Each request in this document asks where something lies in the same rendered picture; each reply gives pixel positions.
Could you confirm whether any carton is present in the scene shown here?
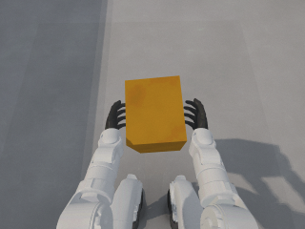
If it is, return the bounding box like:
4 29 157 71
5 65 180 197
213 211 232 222
125 75 188 154

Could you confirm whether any robot left hand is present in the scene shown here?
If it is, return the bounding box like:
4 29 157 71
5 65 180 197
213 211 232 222
105 100 126 130

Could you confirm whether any robot right shin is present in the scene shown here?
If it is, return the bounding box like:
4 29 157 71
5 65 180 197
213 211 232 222
172 176 186 221

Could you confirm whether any robot left upper arm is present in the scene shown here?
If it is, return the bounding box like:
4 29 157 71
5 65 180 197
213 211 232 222
57 201 113 229

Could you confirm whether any robot left forearm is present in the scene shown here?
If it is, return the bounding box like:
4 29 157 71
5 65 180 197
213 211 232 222
56 128 124 229

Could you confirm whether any robot right upper arm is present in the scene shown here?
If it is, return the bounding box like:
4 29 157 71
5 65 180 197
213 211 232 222
200 203 258 229

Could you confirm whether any robot right hand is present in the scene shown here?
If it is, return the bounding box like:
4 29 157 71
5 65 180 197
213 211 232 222
183 98 209 130

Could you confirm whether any right robot thigh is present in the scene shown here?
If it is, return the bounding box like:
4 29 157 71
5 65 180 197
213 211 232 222
169 179 204 229

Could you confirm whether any robot right forearm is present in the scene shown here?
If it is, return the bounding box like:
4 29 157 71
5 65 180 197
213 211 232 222
189 128 259 229

